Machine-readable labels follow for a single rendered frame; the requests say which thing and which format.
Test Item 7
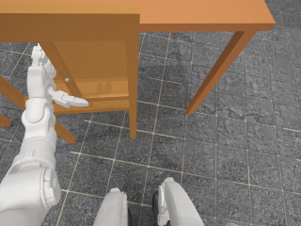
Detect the robot left hand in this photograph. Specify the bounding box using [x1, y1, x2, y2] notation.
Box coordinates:
[26, 43, 89, 108]

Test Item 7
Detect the left robot upper arm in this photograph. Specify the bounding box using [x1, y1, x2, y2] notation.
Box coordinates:
[0, 167, 61, 226]

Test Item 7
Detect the chair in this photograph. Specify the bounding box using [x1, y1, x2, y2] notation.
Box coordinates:
[0, 4, 140, 144]

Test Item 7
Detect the table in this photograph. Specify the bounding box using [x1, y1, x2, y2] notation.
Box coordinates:
[0, 0, 276, 127]

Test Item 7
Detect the left robot thigh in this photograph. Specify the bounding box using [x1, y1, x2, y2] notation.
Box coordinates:
[93, 191, 128, 226]

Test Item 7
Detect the robot left forearm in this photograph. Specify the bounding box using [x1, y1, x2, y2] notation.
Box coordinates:
[0, 97, 57, 211]

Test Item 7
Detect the left robot shin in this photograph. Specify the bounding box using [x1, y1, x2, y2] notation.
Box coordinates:
[110, 187, 128, 226]

